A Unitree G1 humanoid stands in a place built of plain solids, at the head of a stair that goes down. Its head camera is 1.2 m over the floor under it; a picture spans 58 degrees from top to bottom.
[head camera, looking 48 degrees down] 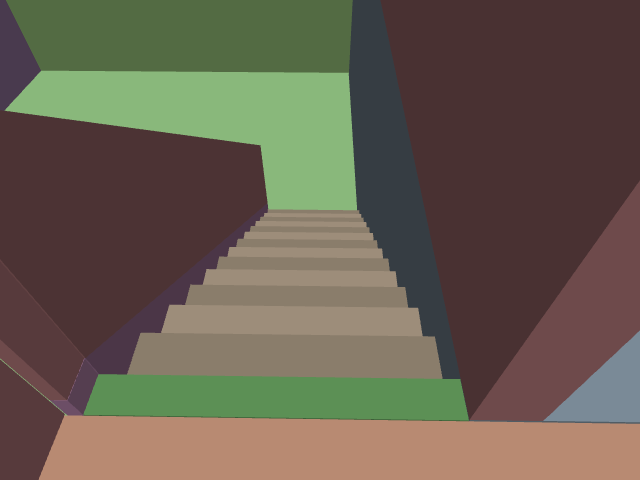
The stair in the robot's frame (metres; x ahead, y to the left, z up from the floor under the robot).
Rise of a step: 0.18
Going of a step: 0.24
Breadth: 1.06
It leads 1 degrees to the right of straight ahead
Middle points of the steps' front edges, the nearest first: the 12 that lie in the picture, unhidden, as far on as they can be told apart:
0.55 0.12 0.00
0.78 0.12 -0.17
1.02 0.11 -0.35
1.25 0.11 -0.52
1.49 0.11 -0.70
1.72 0.10 -0.88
1.96 0.10 -1.05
2.19 0.10 -1.23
2.43 0.09 -1.40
2.67 0.09 -1.58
2.90 0.09 -1.75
3.14 0.08 -1.93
